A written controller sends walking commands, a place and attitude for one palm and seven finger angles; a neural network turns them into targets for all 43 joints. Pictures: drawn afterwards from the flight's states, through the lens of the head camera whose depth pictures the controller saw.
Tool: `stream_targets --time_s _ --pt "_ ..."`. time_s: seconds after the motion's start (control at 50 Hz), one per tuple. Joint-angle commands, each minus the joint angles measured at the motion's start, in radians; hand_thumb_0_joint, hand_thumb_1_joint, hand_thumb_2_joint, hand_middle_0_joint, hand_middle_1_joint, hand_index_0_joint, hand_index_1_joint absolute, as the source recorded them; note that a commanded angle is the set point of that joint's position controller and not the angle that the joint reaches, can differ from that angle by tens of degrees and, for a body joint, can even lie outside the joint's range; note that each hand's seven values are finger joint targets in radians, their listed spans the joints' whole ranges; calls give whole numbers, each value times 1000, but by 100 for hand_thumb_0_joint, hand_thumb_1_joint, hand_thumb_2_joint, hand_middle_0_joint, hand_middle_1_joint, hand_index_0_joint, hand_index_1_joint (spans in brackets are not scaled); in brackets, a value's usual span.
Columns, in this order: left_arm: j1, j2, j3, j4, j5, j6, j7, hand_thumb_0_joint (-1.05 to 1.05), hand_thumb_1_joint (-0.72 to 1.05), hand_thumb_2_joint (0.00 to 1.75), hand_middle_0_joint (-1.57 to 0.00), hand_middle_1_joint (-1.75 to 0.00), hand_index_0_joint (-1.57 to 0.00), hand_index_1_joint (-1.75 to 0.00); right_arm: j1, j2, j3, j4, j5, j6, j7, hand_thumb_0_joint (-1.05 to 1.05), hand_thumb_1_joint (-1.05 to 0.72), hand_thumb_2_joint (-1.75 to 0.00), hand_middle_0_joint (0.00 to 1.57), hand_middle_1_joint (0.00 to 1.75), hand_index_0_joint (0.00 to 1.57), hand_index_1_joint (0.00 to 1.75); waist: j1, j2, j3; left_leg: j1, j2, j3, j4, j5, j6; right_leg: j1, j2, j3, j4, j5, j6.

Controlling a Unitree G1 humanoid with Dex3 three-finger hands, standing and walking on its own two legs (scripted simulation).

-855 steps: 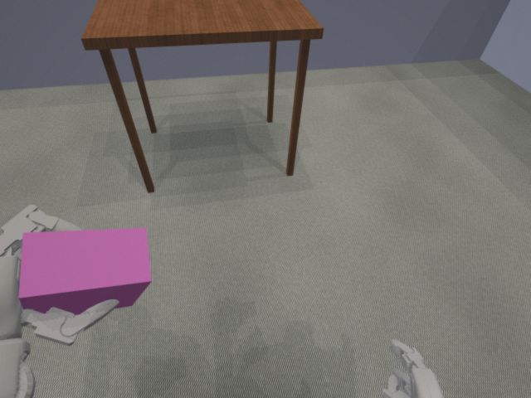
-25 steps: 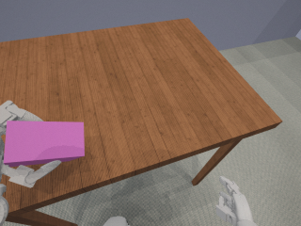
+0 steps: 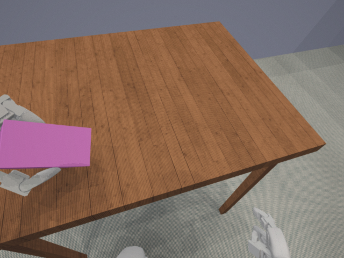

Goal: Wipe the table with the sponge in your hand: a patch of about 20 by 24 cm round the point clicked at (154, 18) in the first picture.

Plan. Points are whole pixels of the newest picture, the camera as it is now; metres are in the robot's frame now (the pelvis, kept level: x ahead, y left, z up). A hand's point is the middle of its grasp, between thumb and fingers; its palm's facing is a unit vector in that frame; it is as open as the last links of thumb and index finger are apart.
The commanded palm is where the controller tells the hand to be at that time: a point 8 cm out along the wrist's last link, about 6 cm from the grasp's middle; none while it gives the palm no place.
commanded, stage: come to a stop and stand still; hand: left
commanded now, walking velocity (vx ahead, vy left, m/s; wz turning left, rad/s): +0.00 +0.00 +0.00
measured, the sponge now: (54, 149) +0.25 +0.24 +0.15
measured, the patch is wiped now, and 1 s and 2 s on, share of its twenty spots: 0.00 0.00 0.00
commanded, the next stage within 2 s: none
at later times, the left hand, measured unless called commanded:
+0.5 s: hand out of the picture +0.14 +0.29 +0.17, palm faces +0.48 -0.81 -0.33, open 10.3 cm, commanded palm +0.08 +0.31 +0.18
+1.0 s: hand out of the picture +0.08 +0.31 +0.15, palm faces +0.49 -0.80 -0.34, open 10.3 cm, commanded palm +0.01 +0.32 +0.18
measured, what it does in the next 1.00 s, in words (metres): walks backwards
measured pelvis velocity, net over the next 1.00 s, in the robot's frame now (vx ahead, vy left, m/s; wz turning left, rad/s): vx -0.13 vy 0.03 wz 0.07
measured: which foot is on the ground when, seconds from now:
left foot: down 0.00-1.00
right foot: down 0.00-0.86, up 0.88-1.00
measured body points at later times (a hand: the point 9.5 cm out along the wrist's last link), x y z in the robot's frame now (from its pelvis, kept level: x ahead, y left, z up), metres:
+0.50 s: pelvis -0.06 +0.02 +0.00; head -0.05 +0.06 +0.44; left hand +0.11 +0.33 +0.19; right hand +0.13 -0.18 -0.07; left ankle +0.06 +0.15 -0.73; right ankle -0.02 -0.17 -0.73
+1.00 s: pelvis -0.13 +0.03 -0.02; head -0.10 +0.07 +0.43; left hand +0.05 +0.35 +0.17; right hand +0.07 -0.17 -0.09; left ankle -0.01 +0.13 -0.73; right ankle -0.10 -0.10 -0.69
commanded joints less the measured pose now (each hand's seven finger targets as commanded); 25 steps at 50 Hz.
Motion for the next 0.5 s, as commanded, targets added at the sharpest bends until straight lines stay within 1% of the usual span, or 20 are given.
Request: stream_targets --time_s 0.0,0.02,0.06,0.08,0.1,0.14,0.16,0.18,0.2,0.22,0.26,0.28,0.3,0.34,0.36,0.38,0.4,0.44,0.46,0.48 --pt "44 24 17 -194 -46 -52 41 0 10 130 -120 -160 -120 -160 -10 -160 -73 -177 16 -89 22 0 -90 -90 20 30 20 30 -35 221 -406 325 -17 44 -17 556 86 16 22 -43 86 438 -88" --pt "64 37 10 -243 -47 -50 43 0 10 130 -120 -160 -120 -160 -36 -152 -67 -184 15 -90 33 0 -90 -90 20 30 20 30 -24 179 -381 301 8 26 -10 579 92 -2 32 -54 76 341 -82" --pt "110 40 6 -282 -51 -38 47 0 10 130 -120 -160 -120 -160 -50 -144 -55 -199 19 -88 41 0 -90 -90 20 30 20 30 -22 49 -330 181 0 25 -4 443 74 37 30 -58 4 312 -78" --pt "156 45 18 -276 -55 -30 61 0 10 130 -120 -160 -120 -160 -71 -133 -43 -191 29 -87 38 0 -90 -90 20 30 20 30 -23 38 -320 192 -6 37 -21 362 71 11 34 -63 -7 286 -74" --pt "132 59 35 -276 -52 -29 67 0 10 130 -120 -160 -120 -160 -59 -143 -49 -194 19 -75 27 0 -90 -90 20 30 20 30 -33 12 -290 138 -14 28 -24 277 67 16 24 -63 -24 249 -76" --pt "71 89 69 -281 -55 -35 71 0 10 130 -120 -160 -120 -160 -77 -137 -46 -199 18 -65 10 0 -90 -90 20 30 20 30 -38 3 -224 104 -39 35 -43 98 52 -38 23 -34 -63 149 -84" --pt "52 99 84 -281 -57 -39 72 0 10 130 -120 -160 -120 -160 -77 -134 -42 -198 16 -59 2 0 -90 -90 20 30 20 30 -41 9 -204 97 -47 32 -60 11 49 -60 21 -24 -79 89 -90" --pt "23 142 120 -311 -55 -43 81 0 10 130 -120 -160 -120 -160 -96 -137 -38 -196 19 -53 -8 0 -90 -90 20 30 20 30 -44 68 -188 116 -40 27 -98 -47 50 -93 34 -27 -76 31 -92" --pt "0 109 101 -297 -55 -51 79 0 10 130 -120 -160 -120 -160 -90 -137 -37 -196 14 -50 -15 0 -90 -90 20 30 20 30 -47 115 -177 68 -27 7 -128 -128 60 -64 40 -46 -64 -17 -89" --pt "-17 93 87 -288 -56 -53 77 0 10 130 -120 -160 -120 -160 -90 -131 -32 -202 16 -52 -16 0 -90 -90 20 30 20 30 -43 152 -163 42 -24 2 -145 -203 62 -58 50 -39 -68 -46 -88" --pt "-60 77 66 -287 -49 -65 71 0 10 130 -120 -160 -120 -160 -84 -135 -31 -199 15 -62 -15 0 -90 -90 20 30 20 30 -44 178 -142 10 -23 -15 -169 -321 63 -58 62 -28 -79 -104 -93" --pt "-60 72 58 -290 -46 -64 72 0 10 130 -120 -160 -120 -160 -94 -137 -27 -196 19 -71 -17 0 -90 -90 20 30 20 30 -44 202 -143 36 -14 -18 -190 -350 66 -82 73 -37 -73 -124 -91" --pt "-74 41 28 -284 -42 -66 69 0 10 130 -120 -160 -120 -160 -75 -147 -29 -191 14 -74 -16 0 -90 -90 20 30 20 30 -48 219 -158 -4 -3 -47 -214 -409 73 -39 81 -55 -42 -135 -89" --pt "-62 27 9 -283 -34 -65 66 0 10 130 -120 -160 -120 -160 -73 -145 -30 -196 16 -87 -9 0 -90 -90 20 30 20 30 -37 212 -168 -23 -6 -53 -212 -439 75 -20 93 -44 -31 -136 -92" --pt "-37 32 12 -276 -32 -63 65 0 10 130 -120 -160 -120 -160 -72 -139 -31 -194 16 -90 -6 0 -90 -90 20 30 20 30 -33 175 -174 0 -18 -40 -184 -414 72 -40 88 -28 -61 -142 -97" --pt "4 37 20 -267 -37 -55 67 0 10 130 -120 -160 -120 -160 -82 -134 -25 -189 19 -96 -5 0 -90 -90 20 30 20 30 -35 159 -179 54 -28 -34 -174 -389 67 -83 92 -21 -93 -152 -95" --pt "-8 18 -4 -264 -34 -54 63 0 10 130 -120 -160 -120 -160 -70 -135 -24 -181 12 -95 -4 0 -90 -90 20 30 20 30 -42 132 -167 46 -34 -46 -164 -395 67 -95 88 -9 -109 -166 -98" --pt "-17 28 5 -258 -33 -52 58 0 10 130 -120 -160 -120 -160 -69 -135 -26 -170 7 -96 -3 0 -90 -90 20 30 20 30 -42 87 -145 62 -52 -43 -143 -370 58 -137 86 25 -147 -198 -104" --pt "-19 23 3 -256 -33 -52 55 0 10 130 -120 -160 -120 -160 -66 -133 -27 -165 7 -96 -2 0 -90 -90 20 30 20 30 -45 75 -137 84 -60 -37 -124 -345 56 -164 81 45 -161 -209 -108" --pt "-4 46 28 -251 -35 -47 58 0 10 130 -120 -160 -120 -160 -82 -132 -22 -160 11 -100 -4 0 -90 -90 20 30 20 30 -45 81 -144 128 -52 -44 -140 -333 54 -192 93 42 -164 -205 -102"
